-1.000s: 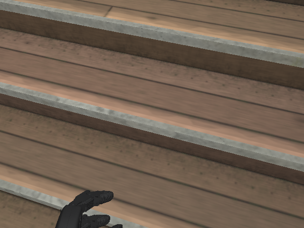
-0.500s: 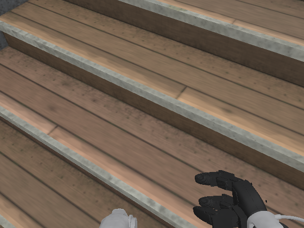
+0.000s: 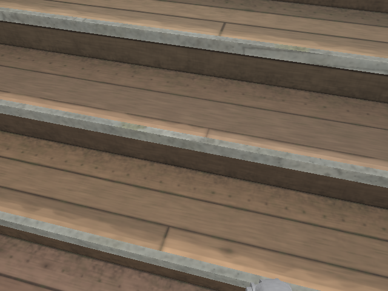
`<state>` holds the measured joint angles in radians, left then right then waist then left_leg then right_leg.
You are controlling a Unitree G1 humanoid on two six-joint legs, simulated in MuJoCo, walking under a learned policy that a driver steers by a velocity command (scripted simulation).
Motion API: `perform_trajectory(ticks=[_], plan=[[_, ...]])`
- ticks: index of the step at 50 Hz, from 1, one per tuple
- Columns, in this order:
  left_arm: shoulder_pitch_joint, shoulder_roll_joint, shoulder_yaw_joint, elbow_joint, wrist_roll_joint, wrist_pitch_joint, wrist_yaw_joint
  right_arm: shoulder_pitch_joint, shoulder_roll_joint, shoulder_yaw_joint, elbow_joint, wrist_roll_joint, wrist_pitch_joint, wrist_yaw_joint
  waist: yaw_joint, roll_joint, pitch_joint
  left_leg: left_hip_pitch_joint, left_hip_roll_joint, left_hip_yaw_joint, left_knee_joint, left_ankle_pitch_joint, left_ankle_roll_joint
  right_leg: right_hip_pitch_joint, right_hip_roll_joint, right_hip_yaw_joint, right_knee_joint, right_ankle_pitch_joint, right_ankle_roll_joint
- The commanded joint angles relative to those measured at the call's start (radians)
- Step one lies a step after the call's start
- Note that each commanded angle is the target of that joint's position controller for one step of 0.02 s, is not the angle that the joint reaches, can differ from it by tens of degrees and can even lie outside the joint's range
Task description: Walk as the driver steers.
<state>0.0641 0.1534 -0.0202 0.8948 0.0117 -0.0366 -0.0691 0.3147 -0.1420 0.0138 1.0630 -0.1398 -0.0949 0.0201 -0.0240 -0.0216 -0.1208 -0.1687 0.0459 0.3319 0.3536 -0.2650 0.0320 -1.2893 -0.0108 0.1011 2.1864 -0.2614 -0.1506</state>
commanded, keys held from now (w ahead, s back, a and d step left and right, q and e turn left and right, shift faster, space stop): w+e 0.62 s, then w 0.10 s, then w+q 0.28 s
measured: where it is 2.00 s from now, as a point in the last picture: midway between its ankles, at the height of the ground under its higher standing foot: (273, 143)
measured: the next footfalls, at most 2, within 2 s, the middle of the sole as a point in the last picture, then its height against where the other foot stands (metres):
right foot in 0.20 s outside the picture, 0.16 m higher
left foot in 0.74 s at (228, 236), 0.16 m higher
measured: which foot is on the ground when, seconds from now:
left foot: down 0.00-0.26, up 0.28-0.72, down 0.74-1.00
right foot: up 0.00-0.18, down 0.20-0.78, up 0.80-1.00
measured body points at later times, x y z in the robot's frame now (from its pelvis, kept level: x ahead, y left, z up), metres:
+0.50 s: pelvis +0.23 -0.10 +0.12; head +0.22 -0.10 +0.57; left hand +0.20 +0.13 -0.03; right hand +0.34 -0.37 +0.02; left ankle +0.31 +0.04 -0.34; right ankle +0.18 -0.16 -0.58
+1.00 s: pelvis +0.52 -0.13 +0.29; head +0.51 -0.12 +0.74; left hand +0.73 +0.05 +0.16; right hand +0.38 -0.31 +0.13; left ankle +0.55 -0.06 -0.42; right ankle +0.47 -0.29 -0.20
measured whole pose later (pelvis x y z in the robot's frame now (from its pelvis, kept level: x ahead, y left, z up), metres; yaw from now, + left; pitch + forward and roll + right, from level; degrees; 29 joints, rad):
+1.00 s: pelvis +0.52 -0.13 +0.29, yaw -22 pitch +6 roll +2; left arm 0.15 0.24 0.02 0.97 0.05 -0.06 -0.07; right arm 0.42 -0.17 0.01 1.15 -0.07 -0.05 0.04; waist -0.03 -0.04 -0.17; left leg -0.49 -0.10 0.09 0.74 -0.37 0.10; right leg -1.08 0.04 0.21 1.89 0.02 -0.22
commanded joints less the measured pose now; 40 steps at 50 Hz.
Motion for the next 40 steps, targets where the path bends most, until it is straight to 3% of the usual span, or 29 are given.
perform_trajectory(ticks=[1,3,5,6,7,8,10,11,12,13,14,15,16,17,18,20,21,24,25,27,30,31,33,34,35,37,38,39,40], plan=[[-0.133,0.042,-0.011,-0.116,0.019,0.024,0.008,0.108,-0.054,0.0,-0.002,-0.024,-0.008,0.007,-0.002,0.054,0.025,0.24,0.259,-0.106,-0.146,0.393,0.188,-0.215,-0.098,-0.031,-0.22,0.067,0.004],[-0.16,0.018,-0.021,-0.128,0.037,0.05,0.002,0.162,-0.056,0.007,0.017,-0.025,-0.004,0.021,-0.017,0.111,0.054,0.215,0.269,-0.108,-0.209,0.266,0.194,-0.179,-0.14,-0.085,-0.343,0.118,-0.024],[-0.269,0.017,-0.034,-0.162,0.016,0.088,-0.018,0.057,-0.119,-0.009,-0.019,0.027,0.003,0.061,-0.011,0.072,0.113,0.035,0.33,-0.079,-0.323,0.232,0.214,0.079,-0.122,-0.173,-0.64,-0.295,-0.006],[-0.277,0.017,-0.035,-0.156,0.018,0.094,-0.013,0.073,-0.138,-0.011,-0.013,0.025,0.001,0.069,-0.013,0.106,0.121,0.085,0.354,-0.079,-0.329,0.193,0.214,0.075,-0.11,-0.166,-0.689,-0.34,-0.007],[-0.191,0.008,-0.026,-0.135,0.034,0.073,-0.022,0.05,-0.144,-0.016,-0.064,0.043,-0.011,0.053,0.001,0.133,0.118,0.153,0.369,-0.042,-0.309,0.279,0.21,0.147,-0.063,-0.228,-0.688,-0.334,0.006],[-0.149,-0.005,-0.028,-0.135,0.027,0.055,-0.032,0.038,-0.179,-0.022,-0.065,0.035,-0.019,0.045,0.025,0.148,0.112,0.16,0.395,-0.035,-0.249,0.5,0.235,0.22,-0.032,-0.237,-0.715,-0.262,-0.007],[-0.071,0.047,0.001,-0.138,-0.014,0.001,-0.023,0.04,-0.245,-0.05,-0.08,0.045,-0.031,0.026,0.064,0.166,0.026,0.266,0.339,0.02,-0.05,0.946,0.225,0.381,0.084,-0.256,-0.957,-0.251,-0.02],[-0.022,0.074,0.011,-0.138,-0.027,-0.015,-0.001,0.097,-0.223,-0.043,-0.077,0.033,-0.041,0.019,0.071,0.154,-0.069,0.147,0.288,0.047,0.084,1.192,0.182,0.625,0.094,-0.188,-0.953,-0.047,-0.063],[0.126,0.124,0.029,-0.106,-0.038,-0.022,0.025,0.115,-0.23,-0.044,-0.083,0.022,-0.05,0.017,0.115,0.118,-0.159,-0.127,0.217,0.033,0.261,1.147,0.12,0.978,0.093,-0.054,-0.994,0.072,-0.1],[0.373,0.216,0.066,-0.037,-0.011,-0.013,0.047,0.041,-0.242,-0.046,-0.111,0.016,-0.043,0.044,0.213,0.004,-0.199,-0.419,0.126,-0.025,0.52,0.711,0.052,1.289,0.033,0.186,-1.258,0.043,-0.148],[0.592,0.338,0.092,0.039,0.048,-0.001,0.048,-0.107,-0.223,-0.054,-0.158,0.06,-0.019,0.081,0.258,-0.116,-0.218,-0.704,0.007,-0.225,0.844,0.074,0.007,1.405,-0.114,0.659,-1.658,-0.078,-0.16],[0.598,0.385,0.122,0.064,0.062,-0.01,0.055,-0.135,-0.186,-0.055,-0.165,0.102,-0.002,0.098,0.242,-0.124,-0.165,-0.828,-0.028,-0.463,1.137,0.188,0.026,1.321,-0.154,0.804,-1.742,-0.212,-0.077],[0.569,0.302,0.106,0.095,0.045,-0.015,0.048,-0.145,-0.117,-0.044,-0.148,0.101,-0.01,0.094,0.211,-0.211,-0.058,-0.856,-0.045,-0.544,1.38,0.277,0.055,1.115,-0.134,0.738,-1.731,-0.339,-0.069],[0.469,0.195,0.077,0.112,0.028,-0.03,0.031,-0.131,-0.057,-0.028,-0.137,0.088,-0.023,0.067,0.123,-0.158,0.016,-0.882,-0.057,-0.588,1.53,0.326,0.089,0.945,-0.1,0.632,-1.665,-0.255,-0.084],[0.36,0.148,0.061,0.115,0.022,-0.032,0.014,-0.129,-0.025,-0.009,-0.149,0.079,-0.022,0.047,0.048,-0.075,0.016,-0.901,-0.075,-0.591,1.605,0.344,0.123,0.87,-0.085,0.554,-1.654,-0.134,-0.084],[0.149,0.05,0.024,0.091,0.013,-0.02,-0.003,-0.136,-0.073,-0.009,-0.175,0.083,0.003,0.037,-0.05,0.031,-0.009,-0.972,-0.067,-0.57,1.783,0.3,0.17,0.779,-0.078,0.479,-1.709,-0.04,-0.115],[0.139,0.027,0.011,0.117,0.034,-0.027,-0.011,-0.132,-0.11,-0.014,-0.178,0.076,0.024,0.034,-0.072,0.075,0.001,-1.017,-0.053,-0.543,1.738,0.302,0.165,0.776,-0.07,0.407,-1.709,0.011,-0.122],[0.192,0.028,0.006,0.146,0.06,-0.06,-0.002,-0.188,-0.123,-0.009,-0.182,0.081,0.042,0.033,-0.055,0.043,0.034,-1.009,0.013,-0.41,1.579,0.246,0.143,0.708,-0.001,0.182,-1.751,0.019,-0.09],[0.323,0.026,-0.002,0.183,0.082,-0.067,0.009,-0.208,-0.082,0.006,-0.182,0.084,0.036,0.036,-0.008,-0.07,0.038,-1.076,-0.006,-0.369,1.81,0.167,0.134,0.768,-0.01,0.217,-1.761,0.059,-0.112],[0.504,-0.006,-0.017,0.258,0.094,-0.069,0.023,-0.298,-0.045,0.033,-0.221,0.076,0.025,0.018,0.051,-0.043,0.059,-1.301,-0.001,-0.413,1.86,0.017,0.133,0.976,-0.059,0.298,-1.758,0.024,-0.117],[0.576,0.028,-0.015,0.288,0.12,-0.07,-0.001,-0.57,-0.08,0.05,-0.366,0.087,0.028,-0.009,0.095,0.03,0.061,-1.346,0.044,-0.371,1.502,-0.038,0.144,1.086,-0.088,0.318,-1.794,0.01,-0.077],[0.569,0.04,-0.011,0.267,0.11,-0.074,-0.008,-0.61,-0.076,0.051,-0.384,0.085,0.037,-0.014,0.111,-0.014,0.07,-1.262,0.057,-0.333,1.409,0.028,0.12,1.011,-0.08,0.318,-1.838,0.002,-0.094],[0.432,0.071,-0.005,0.184,0.05,-0.068,-0.045,-0.763,-0.009,0.073,-0.453,0.066,0.084,0.013,0.094,-0.062,0.138,-0.793,0.058,-0.207,1.123,-0.108,0.063,0.633,-0.141,0.297,-2.102,0.005,-0.148],[0.398,0.106,-0.002,0.158,0.022,-0.078,-0.049,-0.619,0.041,0.082,-0.416,0.074,0.094,0.043,0.034,-0.148,0.146,-0.584,0.018,-0.14,1.171,-0.046,0.029,0.579,-0.171,0.242,-2.081,0.315,-0.159],[0.408,0.158,0.013,0.155,0.017,-0.088,-0.048,-0.537,0.009,0.07,-0.392,0.09,0.104,0.06,0.001,-0.131,0.09,-0.515,-0.032,-0.143,1.144,0.029,0.015,0.692,-0.183,0.207,-2.008,0.784,-0.155],[0.417,0.252,0.059,0.139,-0.014,-0.108,-0.041,-0.468,-0.138,0.017,-0.372,0.096,0.086,0.067,-0.027,-0.141,0.008,-0.523,-0.133,-0.097,0.781,-0.122,0.038,1.116,-0.181,0.146,-1.855,1.389,-0.126],[0.471,0.231,0.076,0.177,0.036,-0.109,-0.054,-0.271,-0.189,-0.011,-0.312,0.097,0.067,0.062,-0.049,-0.118,-0.105,-0.303,-0.092,-0.251,0.708,0.071,0.108,1.133,-0.127,0.096,-1.6,1.479,-0.064],[0.635,0.085,0.055,0.203,0.089,-0.107,-0.065,-0.064,-0.19,-0.013,-0.235,0.106,0.067,0.059,-0.026,0.13,-0.382,0.154,0.042,-0.682,0.532,0.076,0.29,0.824,-0.031,0.137,-1.356,1.087,-0.028],[0.52,0.043,0.059,0.196,0.072,-0.076,-0.075,0.168,-0.221,-0.029,-0.164,0.066,0.085,0.036,-0.164,0.287,-0.303,0.313,0.173,-1.157,0.16,-0.329,0.375,0.474,0.157,0.196,-1.006,0.175,0.021]])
